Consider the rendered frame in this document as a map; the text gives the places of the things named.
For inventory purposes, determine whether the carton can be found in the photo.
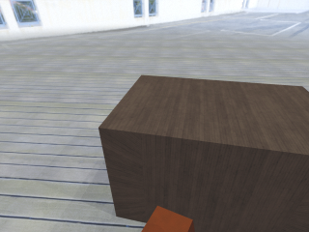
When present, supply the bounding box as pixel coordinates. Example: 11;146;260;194
141;206;195;232

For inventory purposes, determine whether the pedestal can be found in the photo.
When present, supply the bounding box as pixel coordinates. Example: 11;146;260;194
98;74;309;232

